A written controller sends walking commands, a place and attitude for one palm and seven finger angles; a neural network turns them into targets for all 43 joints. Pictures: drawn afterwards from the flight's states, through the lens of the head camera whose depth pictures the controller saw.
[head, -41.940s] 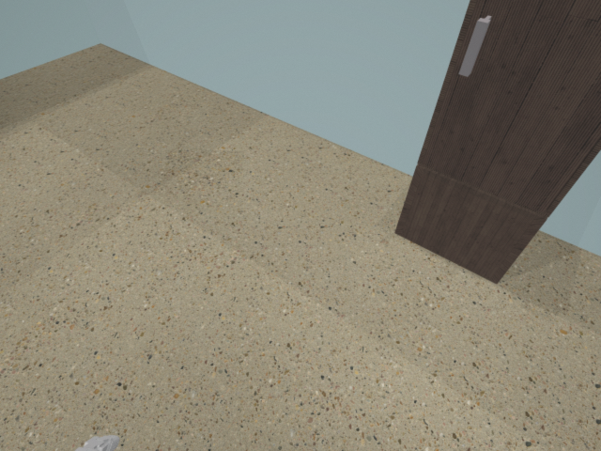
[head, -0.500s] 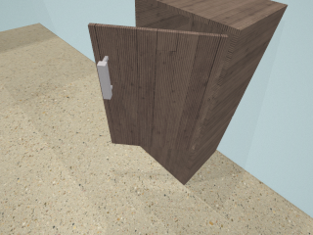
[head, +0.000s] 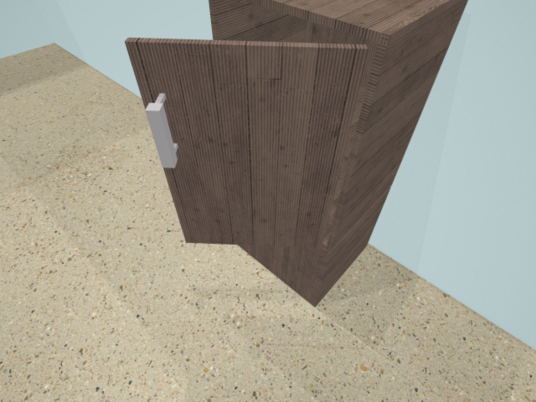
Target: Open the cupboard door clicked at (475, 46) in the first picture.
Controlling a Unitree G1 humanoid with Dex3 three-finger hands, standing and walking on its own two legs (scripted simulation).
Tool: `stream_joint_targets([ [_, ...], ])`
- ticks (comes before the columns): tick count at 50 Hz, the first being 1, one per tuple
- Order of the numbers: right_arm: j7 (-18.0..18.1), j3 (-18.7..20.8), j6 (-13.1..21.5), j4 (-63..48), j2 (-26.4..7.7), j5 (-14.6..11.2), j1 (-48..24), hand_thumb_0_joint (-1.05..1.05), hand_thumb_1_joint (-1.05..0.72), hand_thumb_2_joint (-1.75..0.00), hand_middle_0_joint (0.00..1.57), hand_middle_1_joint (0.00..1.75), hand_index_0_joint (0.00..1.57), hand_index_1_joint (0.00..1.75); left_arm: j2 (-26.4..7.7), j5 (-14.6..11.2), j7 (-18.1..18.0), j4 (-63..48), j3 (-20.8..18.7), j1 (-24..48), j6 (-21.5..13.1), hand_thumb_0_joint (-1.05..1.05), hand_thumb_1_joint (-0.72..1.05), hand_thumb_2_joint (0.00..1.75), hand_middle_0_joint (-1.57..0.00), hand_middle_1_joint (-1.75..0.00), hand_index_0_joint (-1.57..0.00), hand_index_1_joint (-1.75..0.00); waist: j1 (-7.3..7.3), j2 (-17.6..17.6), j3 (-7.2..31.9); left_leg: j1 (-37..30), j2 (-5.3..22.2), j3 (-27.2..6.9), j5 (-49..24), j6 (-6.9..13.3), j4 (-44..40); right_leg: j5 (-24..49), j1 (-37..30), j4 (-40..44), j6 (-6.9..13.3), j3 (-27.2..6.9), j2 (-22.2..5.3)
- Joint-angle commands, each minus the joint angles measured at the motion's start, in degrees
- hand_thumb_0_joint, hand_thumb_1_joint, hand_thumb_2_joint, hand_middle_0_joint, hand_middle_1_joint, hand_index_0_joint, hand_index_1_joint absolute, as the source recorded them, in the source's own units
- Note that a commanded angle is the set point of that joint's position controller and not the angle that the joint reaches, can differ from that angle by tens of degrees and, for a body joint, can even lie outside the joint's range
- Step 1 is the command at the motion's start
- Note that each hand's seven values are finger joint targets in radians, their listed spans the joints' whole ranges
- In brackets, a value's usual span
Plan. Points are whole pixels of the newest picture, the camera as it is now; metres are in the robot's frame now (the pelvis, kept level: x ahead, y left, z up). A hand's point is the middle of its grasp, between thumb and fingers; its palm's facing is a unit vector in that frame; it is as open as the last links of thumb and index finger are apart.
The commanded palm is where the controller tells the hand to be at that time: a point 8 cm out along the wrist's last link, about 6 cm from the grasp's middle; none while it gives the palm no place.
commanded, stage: come to a stop and stand still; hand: left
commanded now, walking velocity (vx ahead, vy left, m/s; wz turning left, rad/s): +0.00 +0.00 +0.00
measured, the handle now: (165, 130) +0.58 +0.23 +0.09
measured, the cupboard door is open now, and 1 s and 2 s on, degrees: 40 40 40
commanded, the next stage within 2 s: look again from close up in 0.48 s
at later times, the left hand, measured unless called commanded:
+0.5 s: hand out of the picture +0.02 +0.20 -0.15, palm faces +0.02 -0.95 -0.30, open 7.4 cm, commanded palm none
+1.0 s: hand out of the picture -0.06 +0.17 -0.17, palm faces +0.04 -0.99 -0.17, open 7.4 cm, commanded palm none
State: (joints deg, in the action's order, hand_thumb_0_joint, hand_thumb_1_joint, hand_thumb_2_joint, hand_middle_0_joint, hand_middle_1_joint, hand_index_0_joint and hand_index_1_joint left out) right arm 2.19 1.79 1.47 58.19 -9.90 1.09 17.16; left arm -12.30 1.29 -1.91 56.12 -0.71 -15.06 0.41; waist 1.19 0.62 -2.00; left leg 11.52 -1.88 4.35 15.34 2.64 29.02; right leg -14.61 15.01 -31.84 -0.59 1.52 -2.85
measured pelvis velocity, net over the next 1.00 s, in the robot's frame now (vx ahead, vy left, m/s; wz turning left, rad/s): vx -0.03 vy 0.00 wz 0.02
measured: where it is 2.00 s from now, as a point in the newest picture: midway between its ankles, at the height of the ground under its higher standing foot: outside the picture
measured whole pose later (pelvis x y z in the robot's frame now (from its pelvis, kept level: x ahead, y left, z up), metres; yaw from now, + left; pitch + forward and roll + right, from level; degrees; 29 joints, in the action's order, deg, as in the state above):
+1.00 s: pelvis -0.03 +0.00 +0.01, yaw +1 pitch -3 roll +0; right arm 0.6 0.6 0.2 63.7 -8.1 0.4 15.8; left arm -9.0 1.4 -1.9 62.9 0.6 -19.6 -0.3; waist -0.5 1.6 -1.8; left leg 12.0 -1.6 2.9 10.0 2.5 24.5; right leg -7.6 13.2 -23.5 -0.8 3.0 -2.3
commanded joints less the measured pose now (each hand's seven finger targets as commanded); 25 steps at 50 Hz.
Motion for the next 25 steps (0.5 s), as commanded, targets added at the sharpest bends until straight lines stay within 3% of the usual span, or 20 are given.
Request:
stream_joint_targets([
  [1, 0.0, 3.1, 0.5, -7.1, -12.8, 0.1, -3.0, 0.0, -0.9, -0.9, 0.2, 0.3, 0.2, 0.3, -10.0, 0.1, 0.2, -5.1, -2.5, -1.1, -1.2, 0.0, 0.9, 0.9, -0.2, -0.3, -0.2, -0.3, -0.7, 1.0, -1.3, 7.2, 7.0, -8.2, -2.3, 1.0, -4.4, 2.5, -1.1, 6.6, 4.6, -6.2, -3.4],
  [4, -0.9, 2.6, -0.2, -7.0, -12.7, 0.3, -3.0, 0.0, -0.9, -0.9, 0.2, 0.3, 0.2, 0.3, -12.5, -0.1, 0.4, -6.1, -2.8, 1.4, -1.9, 0.0, 0.9, 0.9, -0.2, -0.3, -0.2, -0.3, 0.26, 3.9, -1.6, 4.7, 4.9, -6.3, 2.3, 0.3, -2.5, -9.3, 2.5, 13.1, 5.8, -11.6, -5.9],
  [6, -1.3, 2.6, -0.3, -6.5, -14.1, 0.3, -3.0, 0.0, -0.9, -0.9, 0.2, 0.3, 0.2, 0.3, -14.6, -0.1, 0.4, -6.3, -3.1, 3.6, -2.2, 0.0, 0.9, 0.9, -0.2, -0.3, -0.2, -0.3, 0.83, 5.6, -2.2, 3.2, 4.5, -5.9, 2.2, -0.1, -1.5, -14.3, 5.0, 16.1, 6.3, -13.1, -7.1],
  [16, -2.1, 1.3, -0.2, -3.9, -16.5, 0.3, -3.3, 0.0, -0.9, -0.9, 0.2, 0.3, 0.2, 0.3, -16.1, -0.3, 1.0, -4.0, -2.3, 5.5, -1.9, 0.0, 0.9, 0.9, -0.2, -0.3, -0.2, -0.3, -0.1, 1.3, -1.9, 4.2, 5.4, -7.4, 4.0, -0.4, -6.9, -15.2, 1.7, 17.4, 3.7, -10.1, -5.7],
  [25, -2.0, 0.5, -0.3, -0.2, -15.2, 0.0, -1.6, 0.0, -0.9, -0.9, 0.2, 0.3, 0.2, 0.3, -14.0, -0.4, 0.9, -0.3, -1.6, 2.6, -1.8, 0.0, 0.9, 0.9, -0.2, -0.3, -0.2, -0.3, -1.06, 0.5, -2.3, 7.1, 6.2, -8.5, 6.5, -0.7, -10.0, -12.9, -1.8, 17.1, 2.6, -8.2, -5.1],
])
